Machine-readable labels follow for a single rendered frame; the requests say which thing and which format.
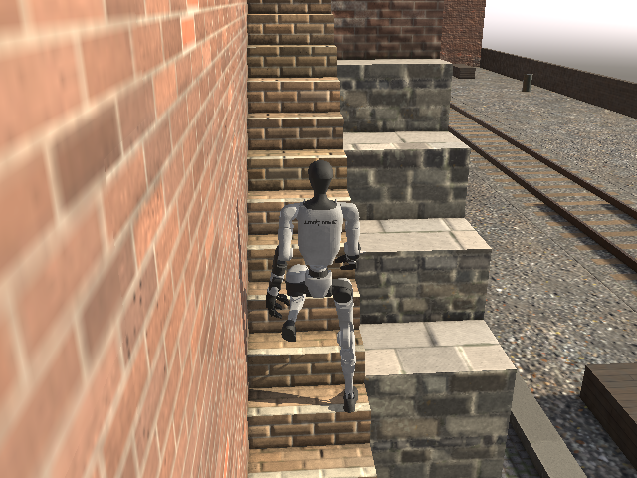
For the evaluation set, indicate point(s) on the robot left hand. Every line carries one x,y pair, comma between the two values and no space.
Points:
271,304

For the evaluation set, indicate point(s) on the right robot forearm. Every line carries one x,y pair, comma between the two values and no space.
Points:
353,259

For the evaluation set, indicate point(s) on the left robot upper arm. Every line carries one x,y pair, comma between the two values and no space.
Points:
287,214

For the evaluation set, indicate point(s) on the left robot foot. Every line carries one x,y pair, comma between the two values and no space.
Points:
289,331

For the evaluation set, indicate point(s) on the robot right hand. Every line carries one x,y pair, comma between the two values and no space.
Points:
346,267

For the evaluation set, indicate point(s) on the left robot forearm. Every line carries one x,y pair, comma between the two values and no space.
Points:
277,274

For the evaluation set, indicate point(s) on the right robot upper arm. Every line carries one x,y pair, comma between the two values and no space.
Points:
352,228

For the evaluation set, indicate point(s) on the humanoid robot torso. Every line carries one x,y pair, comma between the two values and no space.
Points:
319,236

